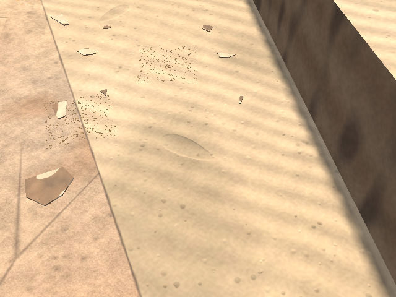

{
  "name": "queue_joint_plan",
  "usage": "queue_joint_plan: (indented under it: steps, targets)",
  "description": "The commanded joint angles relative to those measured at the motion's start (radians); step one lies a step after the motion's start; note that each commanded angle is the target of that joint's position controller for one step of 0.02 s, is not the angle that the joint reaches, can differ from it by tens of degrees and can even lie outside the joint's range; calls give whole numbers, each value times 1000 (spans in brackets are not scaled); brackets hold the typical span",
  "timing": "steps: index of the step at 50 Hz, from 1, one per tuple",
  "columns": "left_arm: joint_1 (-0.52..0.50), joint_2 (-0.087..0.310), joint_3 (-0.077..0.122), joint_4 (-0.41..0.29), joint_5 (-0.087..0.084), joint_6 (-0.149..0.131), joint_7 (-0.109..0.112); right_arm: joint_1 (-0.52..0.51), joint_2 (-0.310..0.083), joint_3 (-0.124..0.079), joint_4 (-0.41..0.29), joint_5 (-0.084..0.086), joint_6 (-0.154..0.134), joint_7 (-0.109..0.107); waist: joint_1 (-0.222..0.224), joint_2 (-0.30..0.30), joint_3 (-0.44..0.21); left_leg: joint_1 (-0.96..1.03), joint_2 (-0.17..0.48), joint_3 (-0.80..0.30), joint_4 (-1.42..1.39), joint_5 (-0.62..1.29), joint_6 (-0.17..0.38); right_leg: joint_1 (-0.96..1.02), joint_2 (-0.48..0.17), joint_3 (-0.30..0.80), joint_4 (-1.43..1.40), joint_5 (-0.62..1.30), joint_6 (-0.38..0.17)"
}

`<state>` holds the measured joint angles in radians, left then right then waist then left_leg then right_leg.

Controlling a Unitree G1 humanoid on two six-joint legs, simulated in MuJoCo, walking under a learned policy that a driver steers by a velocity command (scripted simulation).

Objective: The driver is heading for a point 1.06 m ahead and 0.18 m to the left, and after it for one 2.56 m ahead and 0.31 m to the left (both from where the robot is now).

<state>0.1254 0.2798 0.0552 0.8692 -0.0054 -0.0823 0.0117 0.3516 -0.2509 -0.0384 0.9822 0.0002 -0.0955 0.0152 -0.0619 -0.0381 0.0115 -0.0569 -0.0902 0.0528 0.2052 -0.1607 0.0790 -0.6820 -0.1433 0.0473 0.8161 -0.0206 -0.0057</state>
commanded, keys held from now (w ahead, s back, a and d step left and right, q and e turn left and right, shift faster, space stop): w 0.94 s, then w+q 0.06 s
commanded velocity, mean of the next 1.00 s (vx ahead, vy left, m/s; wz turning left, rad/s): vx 0.50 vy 0.00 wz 0.01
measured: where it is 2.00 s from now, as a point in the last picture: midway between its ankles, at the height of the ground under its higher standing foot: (170, 159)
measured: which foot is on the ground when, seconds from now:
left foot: down 0.00-0.22, up 0.24-0.74, down 0.76-1.00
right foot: up 0.00-0.20, down 0.22-0.76, up 0.78-1.00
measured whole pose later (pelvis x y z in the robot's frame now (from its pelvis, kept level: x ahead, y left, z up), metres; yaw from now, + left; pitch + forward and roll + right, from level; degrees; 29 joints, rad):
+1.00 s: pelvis +0.58 +0.01 +0.00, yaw +1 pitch +1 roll +0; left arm 0.19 0.29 0.07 0.90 -0.01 -0.08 0.01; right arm 0.29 -0.25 -0.05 0.94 0.00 -0.09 0.03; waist -0.04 -0.04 0.02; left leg -0.17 -0.06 0.06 0.31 -0.15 0.08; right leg -0.60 -0.12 0.03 1.02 -0.22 -0.02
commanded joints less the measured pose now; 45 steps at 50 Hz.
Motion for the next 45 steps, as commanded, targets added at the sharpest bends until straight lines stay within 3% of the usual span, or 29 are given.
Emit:
queue_joint_plan:
  steps: [1, 5, 7, 9, 10, 11, 12, 13, 14, 15, 16, 17, 19, 21, 24, 28, 32, 34, 36, 37, 38, 39, 40, 41, 42, 43, 44, 45]
  targets:
    - [-84, 23, -4, -68, -2, -15, -12, -13, -164, -30, -50, 10, -10, -16, 8, 71, 66, -98, 257, -130, -126, 141, 127, 58, 29, -36, -170, 149, 8]
    - [-197, 30, -11, -117, -13, -22, -35, 70, -167, -32, -12, 17, 9, -18, -24, 70, 87, 48, 307, -133, -72, 173, 124, 26, 53, -37, -275, 115, -7]
    - [-217, 46, -9, -138, -14, -27, -47, 79, -177, -38, -4, 18, 22, -22, -12, 81, 80, 128, 342, -145, -21, 241, 112, 23, 63, -33, -308, 39, -31]
    - [-156, 81, 4, -132, -15, -31, -53, 56, -193, -44, -10, 17, 33, -24, 35, 111, 33, 166, 349, -139, 67, 440, 91, 134, 97, -59, -328, -41, -60]
    - [-51, 111, 22, -104, -15, -32, -51, 34, -194, -43, -16, 15, 39, -24, 97, 119, -34, 153, 320, -111, 193, 608, 73, 288, 131, -89, -348, -45, -84]
    - [128, 163, 47, -51, -12, -31, -43, 30, -168, -32, -29, 6, 42, -25, 173, 108, -152, 53, 266, -72, 401, 620, 43, 550, 116, -73, -329, -18, -123]
    - [290, 260, 72, -22, 11, -28, -35, 103, -87, -3, -58, -6, 29, -18, 179, -46, -325, -301, 159, -19, 776, 302, -17, 968, -133, 270, -303, -53, -249]
    - [337, 246, 67, -1, 2, -20, -40, 162, -18, 19, -40, -1, 6, -11, 163, -213, -431, -557, 22, -106, 1008, -406, -45, 1140, -267, 650, -452, -224, -340]
    - [293, 161, 40, -7, -6, -21, -39, 63, -140, -12, -55, 31, -14, -6, 179, -135, -311, -666, 82, -184, 1102, -405, -23, 1059, -228, 597, -498, -302, -288]
    - [195, 134, 30, -28, -6, -21, -35, -20, -170, -20, -83, 48, -26, -6, 153, -96, -172, -700, 137, -150, 1087, -305, -11, 904, -197, 450, -527, -237, -250]
    - [123, 108, 22, -41, 0, -22, -36, -61, -163, -22, -87, 39, -28, -12, 125, -28, -99, -662, 181, -127, 1035, -216, -15, 760, -159, 346, -563, -140, -234]
    - [83, 83, 15, -47, 8, -25, -40, -66, -149, -28, -86, 26, -20, -16, 92, -17, -51, -610, 212, -125, 980, -159, -22, 652, -121, 267, -599, -69, -220]
    - [70, 69, 12, -38, 13, -31, -45, -26, -97, -24, -76, 19, 5, -16, 50, -35, -40, -524, 235, -123, 929, -110, -36, 553, -85, 191, -656, -21, -222]
    - [90, 93, 18, -19, 9, -37, -42, -47, -83, -24, -87, 14, 21, -20, 38, -27, -11, -547, 244, -112, 868, -65, -56, 513, -77, 132, -689, 42, -235]
    - [141, 116, 24, 8, 7, -31, -24, -160, -86, -26, -128, 3, 22, -20, 61, -12, 24, -626, 246, -105, 694, 88, -81, 534, -63, 76, -712, 83, -230]
    - [203, 131, 25, 36, -3, -23, -10, -308, -60, -14, -168, 8, 9, -7, 108, -13, 50, -566, 201, -59, 442, 270, -80, 542, -28, 2, -725, 50, -195]
    - [274, 139, 30, 79, -12, -5, -6, -408, -70, -10, -209, 17, 2, 12, 132, -12, 77, -600, 183, -69, 341, 242, -58, 681, -86, 13, -680, 53, -189]
    - [273, 148, 36, 87, -15, 6, -1, -419, -87, -14, -224, 18, -4, 24, 116, -17, 71, -599, 176, -73, 312, 172, -33, 752, -119, 24, -633, 108, -176]
    - [248, 162, 42, 84, -14, 17, 2, -355, -118, -27, -213, 19, -8, 28, 70, -40, 26, -482, 142, -44, 298, 97, -7, 781, -123, 18, -548, 289, -155]
    - [228, 160, 41, 79, -12, 24, 3, -249, -145, -44, -182, 17, -9, 25, 9, -42, -38, -330, 107, -11, 279, 93, 15, 764, -90, -12, -422, 442, -135]
    - [231, 131, 28, 70, -4, 28, 4, -77, -196, -70, -129, 14, -7, 17, -59, -16, -152, -74, 122, -29, 301, 114, 48, 663, -32, -51, -210, 431, -105]
    - [325, 45, -1, 45, 9, 17, -3, 69, -294, -94, -102, -8, -4, 9, -51, 163, -318, 328, 370, -387, 307, 59, 175, 312, 83, -100, 172, 91, -44]
    - [367, -9, -20, 62, 5, -7, -10, 105, -275, -86, -87, 4, 1, 15, -39, 311, -406, 474, 484, -758, 140, -112, 262, 71, 213, 4, 391, -563, -17]
    - [272, 102, 8, 47, -26, -26, -15, 53, -201, -62, -94, 14, -2, 15, -51, 226, -286, 392, 451, -696, 100, -210, 212, -43, 151, 76, 489, -553, -38]
    - [192, 128, 15, 22, -41, -37, -15, -38, -170, -53, -115, 13, -4, 12, -30, 177, -161, 247, 423, -560, 76, -167, 173, -77, 96, 46, 474, -453, -54]
    - [152, 125, 18, 17, -32, -39, -8, -109, -143, -44, -128, 6, -5, 12, -1, 113, -90, 103, 387, -457, 45, -80, 155, -40, 50, 23, 422, -360, -52]
    - [148, 114, 24, 18, -20, -31, -3, -149, -116, -37, -133, -5, -8, 15, 31, 110, -46, -6, 351, -378, 11, -3, 142, 16, 17, 23, 366, -300, -48]
    - [171, 92, 24, 24, -15, -18, -2, -163, -99, -32, -130, -13, -11, 17, 58, 127, -43, -67, 328, -332, -19, 33, 136, 76, 0, 27, 337, -264, -45]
